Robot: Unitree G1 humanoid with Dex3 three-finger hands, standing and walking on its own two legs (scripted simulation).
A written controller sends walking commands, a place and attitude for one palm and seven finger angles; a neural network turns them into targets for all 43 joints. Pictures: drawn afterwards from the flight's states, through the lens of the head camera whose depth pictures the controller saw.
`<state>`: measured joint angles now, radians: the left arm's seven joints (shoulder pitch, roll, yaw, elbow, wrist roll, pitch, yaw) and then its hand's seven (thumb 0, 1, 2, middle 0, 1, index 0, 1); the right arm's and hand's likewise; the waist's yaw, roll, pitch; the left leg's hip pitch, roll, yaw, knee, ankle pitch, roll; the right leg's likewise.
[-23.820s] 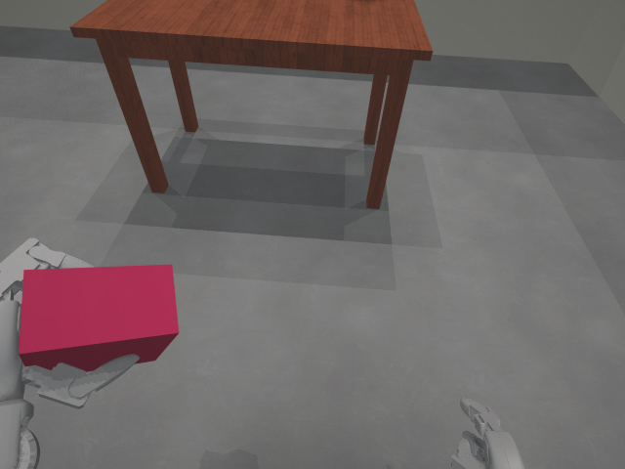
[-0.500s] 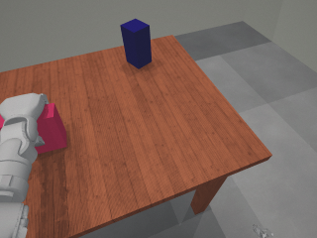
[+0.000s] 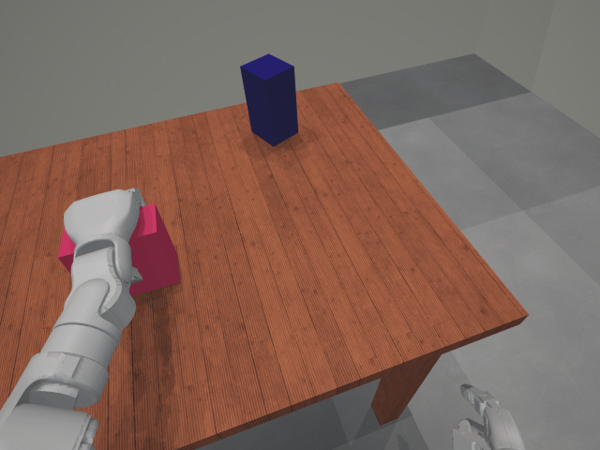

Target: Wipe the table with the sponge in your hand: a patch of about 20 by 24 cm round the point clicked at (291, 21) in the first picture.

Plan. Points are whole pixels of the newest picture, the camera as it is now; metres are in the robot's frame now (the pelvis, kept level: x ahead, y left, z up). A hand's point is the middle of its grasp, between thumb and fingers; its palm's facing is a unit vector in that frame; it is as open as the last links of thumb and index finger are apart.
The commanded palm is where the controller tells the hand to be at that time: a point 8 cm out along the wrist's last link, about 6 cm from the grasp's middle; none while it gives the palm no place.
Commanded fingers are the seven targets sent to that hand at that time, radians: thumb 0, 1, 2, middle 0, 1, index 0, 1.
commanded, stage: slide across to the middle lane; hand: left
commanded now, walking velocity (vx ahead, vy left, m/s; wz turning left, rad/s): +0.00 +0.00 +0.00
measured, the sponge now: (130, 262) +0.36 +0.30 +0.03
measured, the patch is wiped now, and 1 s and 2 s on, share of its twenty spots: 0.30 0.45 0.50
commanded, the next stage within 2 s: wipe back along the middle lane in 0.08 s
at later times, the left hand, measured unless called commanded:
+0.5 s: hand (143, 245) +0.36 +0.26 +0.07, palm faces -0.01 -0.05 -1.00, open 10.5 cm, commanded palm +0.32 +0.25 +0.11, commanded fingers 0.00 0.10 1.30 -1.20 -1.60 -1.20 -1.60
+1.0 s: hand (143, 277) +0.31 +0.25 +0.07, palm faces +0.02 -0.06 -1.00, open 10.5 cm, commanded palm +0.27 +0.23 +0.11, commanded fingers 0.00 0.10 1.30 -1.20 -1.60 -1.20 -1.60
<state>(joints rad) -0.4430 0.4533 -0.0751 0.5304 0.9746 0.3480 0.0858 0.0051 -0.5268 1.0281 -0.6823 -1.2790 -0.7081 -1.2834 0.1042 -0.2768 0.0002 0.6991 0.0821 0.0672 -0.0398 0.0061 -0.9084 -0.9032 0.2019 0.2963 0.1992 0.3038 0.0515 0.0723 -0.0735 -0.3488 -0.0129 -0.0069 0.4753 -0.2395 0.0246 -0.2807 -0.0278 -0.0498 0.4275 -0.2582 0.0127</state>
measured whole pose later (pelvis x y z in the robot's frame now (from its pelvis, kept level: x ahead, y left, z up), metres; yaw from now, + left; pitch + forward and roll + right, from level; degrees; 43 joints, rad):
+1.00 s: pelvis -0.01 -0.01 +0.00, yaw +0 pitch +3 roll +0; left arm -0.22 0.37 -0.18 0.25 0.98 0.48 0.10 0.00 -0.51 1.03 -0.66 -1.30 -0.68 -1.31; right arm 0.07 -0.28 0.02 0.67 0.09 0.12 -0.03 0.01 -0.91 -0.90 0.20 0.30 0.19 0.30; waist 0.07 0.09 -0.09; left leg -0.29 0.00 0.00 0.49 -0.25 0.01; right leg -0.24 -0.02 -0.04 0.48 -0.28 0.00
